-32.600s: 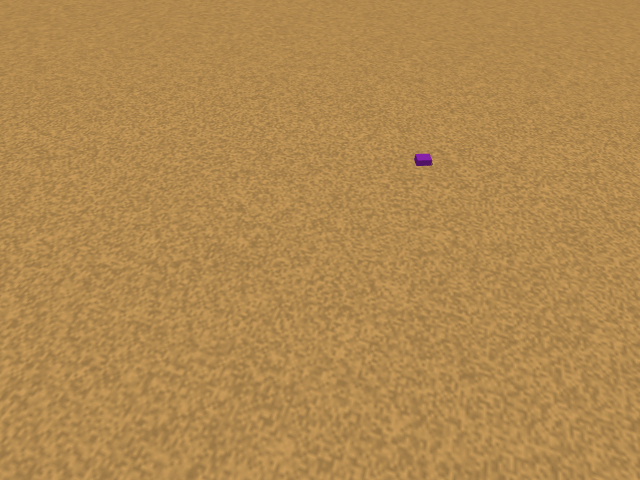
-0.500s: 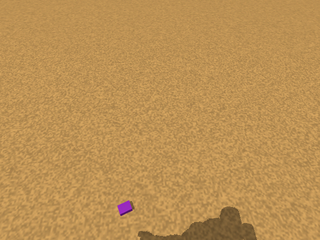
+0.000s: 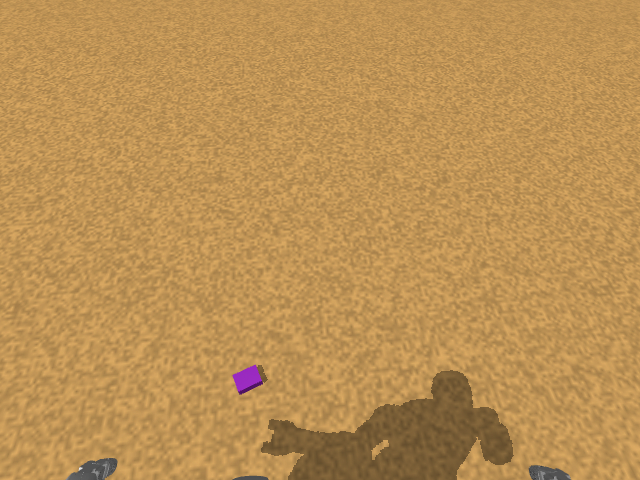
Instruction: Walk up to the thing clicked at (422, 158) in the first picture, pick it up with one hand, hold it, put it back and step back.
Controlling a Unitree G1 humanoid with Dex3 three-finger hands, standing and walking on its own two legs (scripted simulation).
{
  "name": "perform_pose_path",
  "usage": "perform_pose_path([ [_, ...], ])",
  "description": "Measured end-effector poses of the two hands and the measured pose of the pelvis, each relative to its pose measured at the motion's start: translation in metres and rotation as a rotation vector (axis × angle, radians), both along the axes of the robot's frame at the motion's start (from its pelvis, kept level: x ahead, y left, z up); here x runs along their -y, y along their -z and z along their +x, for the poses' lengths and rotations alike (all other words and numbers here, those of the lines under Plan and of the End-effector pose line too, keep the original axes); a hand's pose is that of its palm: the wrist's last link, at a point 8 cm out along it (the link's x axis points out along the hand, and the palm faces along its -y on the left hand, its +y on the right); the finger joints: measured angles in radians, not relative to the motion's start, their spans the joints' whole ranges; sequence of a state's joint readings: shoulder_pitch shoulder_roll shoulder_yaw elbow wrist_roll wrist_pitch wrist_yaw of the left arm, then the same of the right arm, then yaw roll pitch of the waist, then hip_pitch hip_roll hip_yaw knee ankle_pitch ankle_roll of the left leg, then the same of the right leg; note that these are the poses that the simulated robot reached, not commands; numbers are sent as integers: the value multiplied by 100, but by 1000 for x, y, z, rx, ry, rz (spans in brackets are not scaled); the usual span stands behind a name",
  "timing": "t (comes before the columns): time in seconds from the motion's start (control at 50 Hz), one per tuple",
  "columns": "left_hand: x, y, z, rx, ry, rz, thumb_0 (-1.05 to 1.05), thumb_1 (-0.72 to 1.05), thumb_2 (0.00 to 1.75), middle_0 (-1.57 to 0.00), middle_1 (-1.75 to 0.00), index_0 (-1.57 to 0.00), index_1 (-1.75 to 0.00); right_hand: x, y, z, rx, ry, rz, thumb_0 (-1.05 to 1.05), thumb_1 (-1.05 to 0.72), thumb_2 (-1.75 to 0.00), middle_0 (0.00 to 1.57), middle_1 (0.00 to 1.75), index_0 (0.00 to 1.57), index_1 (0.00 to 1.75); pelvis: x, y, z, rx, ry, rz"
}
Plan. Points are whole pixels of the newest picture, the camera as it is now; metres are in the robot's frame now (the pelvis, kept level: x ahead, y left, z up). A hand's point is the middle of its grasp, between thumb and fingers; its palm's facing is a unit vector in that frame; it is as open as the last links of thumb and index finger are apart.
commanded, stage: step back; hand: left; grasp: from above
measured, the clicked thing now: (247, 379) +0.43 +0.23 -0.75
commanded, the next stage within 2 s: none
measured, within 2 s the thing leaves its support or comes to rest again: neither
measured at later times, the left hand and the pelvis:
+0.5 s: hand out of the picture +0.03 +0.30 -0.17, palm faces +0.02 -0.93 -0.37, open 7.4 cm; pelvis -0.09 +0.03 -0.01, yaw +2 degrees
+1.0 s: hand out of the picture -0.08 +0.28 -0.14, palm faces -0.03 -0.91 -0.42, open 7.4 cm; pelvis -0.20 +0.02 -0.01, yaw -2 degrees
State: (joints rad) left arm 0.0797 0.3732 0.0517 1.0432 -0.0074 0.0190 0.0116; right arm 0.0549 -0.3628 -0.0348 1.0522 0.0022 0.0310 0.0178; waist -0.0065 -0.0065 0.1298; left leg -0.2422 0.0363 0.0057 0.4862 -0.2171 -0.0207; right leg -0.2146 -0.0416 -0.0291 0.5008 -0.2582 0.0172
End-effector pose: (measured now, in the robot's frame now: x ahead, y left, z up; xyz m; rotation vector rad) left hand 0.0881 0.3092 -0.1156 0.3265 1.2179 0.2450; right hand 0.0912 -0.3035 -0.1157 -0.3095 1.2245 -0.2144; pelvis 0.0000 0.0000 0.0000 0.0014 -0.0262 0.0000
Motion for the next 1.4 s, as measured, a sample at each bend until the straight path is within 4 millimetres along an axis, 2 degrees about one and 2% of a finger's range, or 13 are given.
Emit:
perform_pose_path([
  [0.08,-3,2,-5,12,25,29,0,91,89,-21,-30,-21,-30,11,5,-6,18,-2,-12,0,-91,-90,21,30,21,30,5,8,-16,1,5,7],
  [0.16,0,5,-19,24,38,44,0,91,89,-21,-30,-20,-30,22,13,-12,39,-7,-20,0,-91,-90,21,30,21,30,10,18,-32,9,-5,2],
  [0.24,1,4,-37,17,51,43,0,91,89,-21,-30,-21,-30,20,14,-27,35,-8,-26,0,-91,-90,20,30,20,30,3,17,-47,9,-3,13],
  [0.34,-10,7,-42,61,48,33,1,90,89,-21,-30,-21,-30,5,11,-66,-29,-32,-44,0,-91,-90,20,30,20,30,-10,17,-64,-12,-34,1],
  [0.4,-22,17,-43,114,39,12,1,90,89,-21,-30,-21,-30,-6,12,-94,-83,-54,-75,0,-91,-90,20,30,20,30,-21,24,-76,-12,-55,2],
  [0.52,-31,18,-70,65,15,-7,1,91,89,-21,-30,-21,-30,-26,-7,-136,-119,-42,-77,0,-91,-90,21,30,21,30,-29,9,-98,-9,-39,-21],
  [0.66,-31,15,-112,7,49,-4,1,91,89,-21,-30,-21,-30,-26,-11,-138,-9,-18,-87,1,-90,-90,21,30,21,30,-32,6,-122,-7,12,-27],
  [0.8,-19,13,-141,21,85,34,1,91,89,-21,-30,-21,-30,-13,9,-144,98,-10,-45,0,-90,-90,21,30,21,30,-20,21,-154,18,59,-18],
  [0.88,-10,1,-160,46,94,31,1,91,89,-21,-30,-21,-30,-11,12,-159,99,11,-18,0,-91,-90,21,30,21,30,-16,17,-172,23,58,-4],
  [1.02,-14,-14,-176,118,95,50,1,90,89,-21,-30,-21,-30,-13,9,-205,52,-21,-29,0,-91,-90,21,30,21,30,-22,11,-205,-1,28,18],
  [1.12,-30,-3,-190,176,97,37,1,90,89,-21,-30,-21,-30,-20,13,-246,3,-48,-69,0,-91,-90,21,30,20,30,-34,22,-237,5,-12,15],
  [1.26,-36,3,-237,113,64,13,1,91,89,-21,-30,-21,-30,-30,-7,-298,1,-34,-71,1,-91,-90,21,30,21,30,-34,11,-274,13,13,-11],
  [1.4,-26,7,-296,48,88,21,1,91,89,-21,-30,-20,-30,-11,-9,-322,75,-33,-87,1,-90,-90,21,30,21,30,-21,14,-317,5,60,-16],
])
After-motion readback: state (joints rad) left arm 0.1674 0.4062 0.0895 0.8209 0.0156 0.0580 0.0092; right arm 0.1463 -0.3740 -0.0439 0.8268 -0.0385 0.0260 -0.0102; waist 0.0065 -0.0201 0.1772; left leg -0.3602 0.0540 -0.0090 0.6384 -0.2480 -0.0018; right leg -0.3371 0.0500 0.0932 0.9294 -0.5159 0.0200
